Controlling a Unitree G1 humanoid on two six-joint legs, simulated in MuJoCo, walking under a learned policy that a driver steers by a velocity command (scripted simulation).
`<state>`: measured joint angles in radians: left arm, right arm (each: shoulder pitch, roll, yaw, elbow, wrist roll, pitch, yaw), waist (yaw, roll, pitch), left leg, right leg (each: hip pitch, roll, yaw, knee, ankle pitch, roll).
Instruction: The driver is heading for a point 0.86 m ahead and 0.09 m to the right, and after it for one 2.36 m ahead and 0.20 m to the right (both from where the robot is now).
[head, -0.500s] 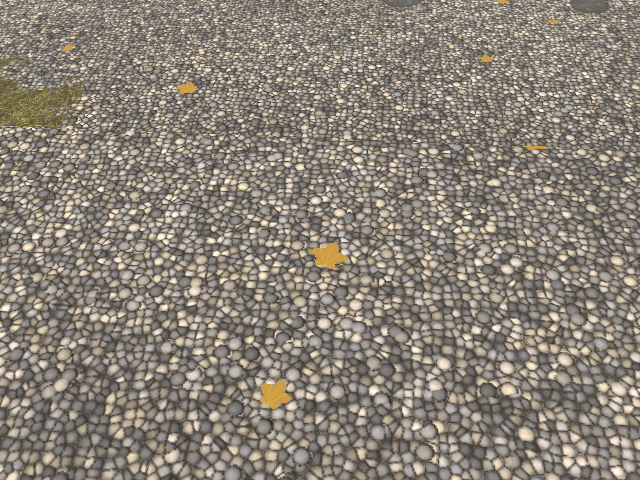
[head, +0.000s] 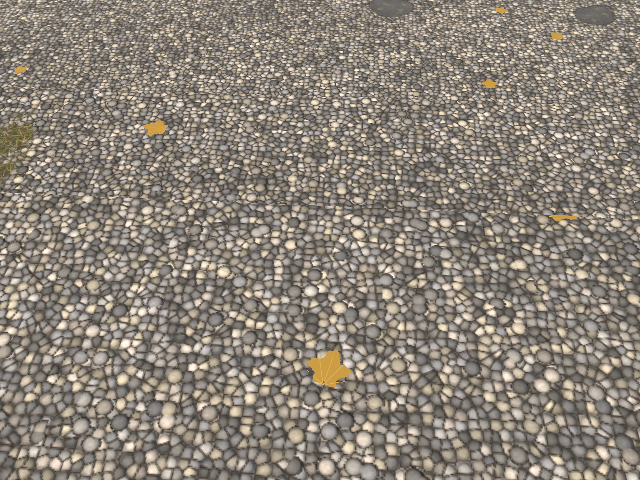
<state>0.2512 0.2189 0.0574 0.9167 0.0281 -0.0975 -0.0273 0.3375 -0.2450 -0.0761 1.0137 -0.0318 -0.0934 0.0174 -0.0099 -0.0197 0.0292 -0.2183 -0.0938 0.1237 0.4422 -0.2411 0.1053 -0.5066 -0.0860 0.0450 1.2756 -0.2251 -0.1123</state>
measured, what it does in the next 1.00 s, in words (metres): walks ahead: right foot, then left foot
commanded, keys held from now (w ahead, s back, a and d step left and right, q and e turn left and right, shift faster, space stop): w+shift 0.62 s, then w+e+shift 0.38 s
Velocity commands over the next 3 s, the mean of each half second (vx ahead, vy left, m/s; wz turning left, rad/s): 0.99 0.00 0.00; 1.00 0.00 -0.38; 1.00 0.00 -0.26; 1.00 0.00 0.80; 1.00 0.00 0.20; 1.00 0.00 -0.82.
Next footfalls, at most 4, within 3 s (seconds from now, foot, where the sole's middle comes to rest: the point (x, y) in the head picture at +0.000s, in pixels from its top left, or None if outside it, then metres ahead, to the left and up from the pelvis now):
0.30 right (382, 469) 0.51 -0.09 -0.77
0.76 left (295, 290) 0.96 0.09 -0.77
1.14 right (369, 215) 1.21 -0.11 -0.77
1.50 left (350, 182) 1.53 -0.07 -0.95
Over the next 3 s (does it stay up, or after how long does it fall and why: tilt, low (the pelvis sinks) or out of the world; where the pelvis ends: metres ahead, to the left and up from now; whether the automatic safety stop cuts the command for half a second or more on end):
stays up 2.78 -0.09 -0.38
